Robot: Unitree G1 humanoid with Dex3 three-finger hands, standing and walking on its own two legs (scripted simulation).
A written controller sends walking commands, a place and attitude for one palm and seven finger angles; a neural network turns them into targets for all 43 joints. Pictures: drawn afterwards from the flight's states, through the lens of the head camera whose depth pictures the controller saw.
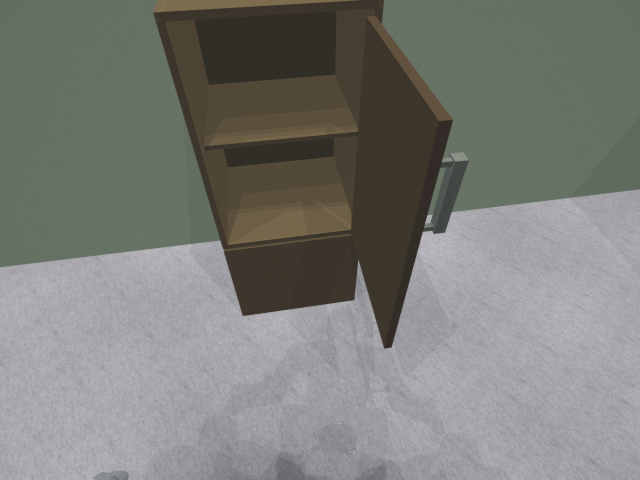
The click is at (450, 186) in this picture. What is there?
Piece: cupboard door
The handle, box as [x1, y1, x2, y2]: [423, 152, 468, 233]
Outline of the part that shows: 463,152 450,153 448,158 442,159 440,167 445,166 445,172 431,221 425,224 423,231 431,230 433,233 444,232 468,161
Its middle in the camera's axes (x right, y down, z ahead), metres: +0.19 -0.07 +0.63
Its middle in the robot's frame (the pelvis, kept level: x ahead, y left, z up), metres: +0.53 -0.16 +0.06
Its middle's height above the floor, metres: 0.83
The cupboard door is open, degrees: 90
